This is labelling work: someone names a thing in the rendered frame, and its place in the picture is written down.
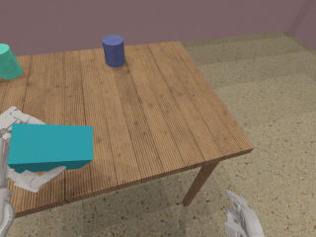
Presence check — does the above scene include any right robot hand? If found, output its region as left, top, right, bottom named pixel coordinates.
left=224, top=190, right=265, bottom=237

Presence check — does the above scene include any table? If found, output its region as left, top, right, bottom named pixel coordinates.
left=0, top=40, right=255, bottom=218

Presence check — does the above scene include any sponge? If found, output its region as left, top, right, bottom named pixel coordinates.
left=7, top=123, right=94, bottom=174

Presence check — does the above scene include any robot left forearm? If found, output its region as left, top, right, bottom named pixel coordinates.
left=0, top=188, right=16, bottom=237

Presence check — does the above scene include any left robot hand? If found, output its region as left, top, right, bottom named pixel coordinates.
left=0, top=106, right=66, bottom=193

